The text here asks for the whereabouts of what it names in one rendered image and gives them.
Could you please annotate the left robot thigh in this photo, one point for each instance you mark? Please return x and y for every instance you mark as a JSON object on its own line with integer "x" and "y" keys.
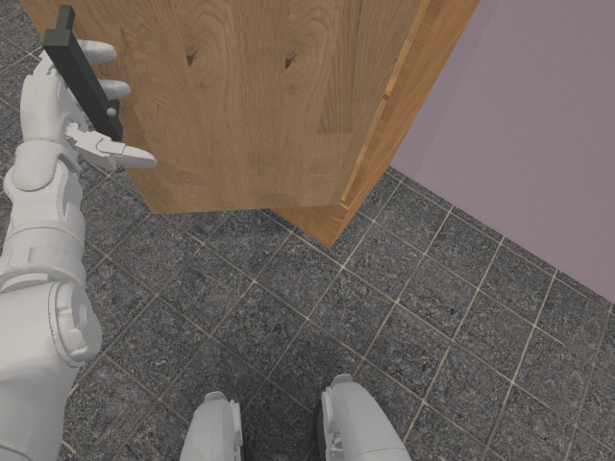
{"x": 215, "y": 432}

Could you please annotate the robot left hand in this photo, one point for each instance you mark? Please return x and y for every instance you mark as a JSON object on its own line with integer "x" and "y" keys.
{"x": 47, "y": 109}

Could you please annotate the robot left forearm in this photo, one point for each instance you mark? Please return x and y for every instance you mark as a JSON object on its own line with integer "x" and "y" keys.
{"x": 45, "y": 240}

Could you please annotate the cupboard door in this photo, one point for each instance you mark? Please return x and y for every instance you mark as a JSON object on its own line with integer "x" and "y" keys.
{"x": 245, "y": 104}

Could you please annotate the handle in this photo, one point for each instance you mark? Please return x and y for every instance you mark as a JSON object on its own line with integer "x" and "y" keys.
{"x": 65, "y": 52}

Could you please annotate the left robot upper arm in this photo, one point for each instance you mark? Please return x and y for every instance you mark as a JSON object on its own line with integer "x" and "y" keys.
{"x": 47, "y": 332}

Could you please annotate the right robot thigh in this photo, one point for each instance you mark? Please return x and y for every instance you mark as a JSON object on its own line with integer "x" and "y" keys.
{"x": 366, "y": 433}

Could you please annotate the robot thigh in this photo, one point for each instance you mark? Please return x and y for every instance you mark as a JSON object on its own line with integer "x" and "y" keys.
{"x": 366, "y": 433}
{"x": 215, "y": 432}

